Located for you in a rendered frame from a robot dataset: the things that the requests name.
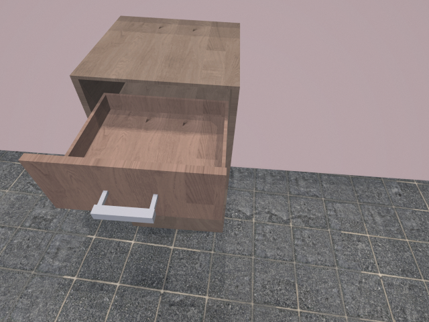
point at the handle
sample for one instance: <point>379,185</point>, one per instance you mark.
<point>132,214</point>

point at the cabinet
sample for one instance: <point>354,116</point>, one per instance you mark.
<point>166,58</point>

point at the drawer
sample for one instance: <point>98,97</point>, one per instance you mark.
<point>134,146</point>

